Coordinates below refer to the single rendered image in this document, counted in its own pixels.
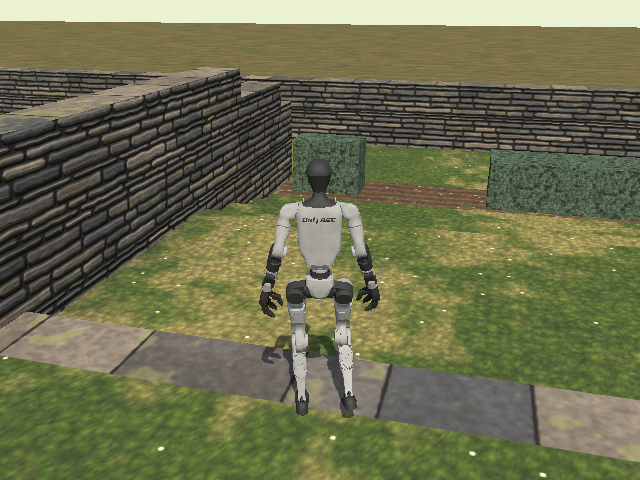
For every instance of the robot left upper arm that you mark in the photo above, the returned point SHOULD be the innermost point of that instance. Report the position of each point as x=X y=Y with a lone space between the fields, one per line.
x=287 y=212

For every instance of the left robot hand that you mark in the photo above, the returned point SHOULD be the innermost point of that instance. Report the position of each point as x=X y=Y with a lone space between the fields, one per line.
x=265 y=301

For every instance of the left robot forearm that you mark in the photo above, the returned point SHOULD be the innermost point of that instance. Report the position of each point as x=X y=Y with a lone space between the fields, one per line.
x=271 y=272

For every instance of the right robot shin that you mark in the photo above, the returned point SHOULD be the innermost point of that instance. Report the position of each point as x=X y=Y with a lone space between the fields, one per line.
x=345 y=356

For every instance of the robot right upper arm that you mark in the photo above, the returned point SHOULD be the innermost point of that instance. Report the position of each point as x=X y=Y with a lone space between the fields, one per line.
x=351 y=212

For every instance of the right robot hand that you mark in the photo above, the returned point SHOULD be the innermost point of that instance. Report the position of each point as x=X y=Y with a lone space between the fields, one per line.
x=372 y=294

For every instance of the right robot forearm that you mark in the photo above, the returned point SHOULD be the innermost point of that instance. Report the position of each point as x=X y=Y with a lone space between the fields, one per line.
x=367 y=270

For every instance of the left robot thigh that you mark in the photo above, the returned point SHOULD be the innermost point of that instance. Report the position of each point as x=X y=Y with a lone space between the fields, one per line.
x=296 y=303

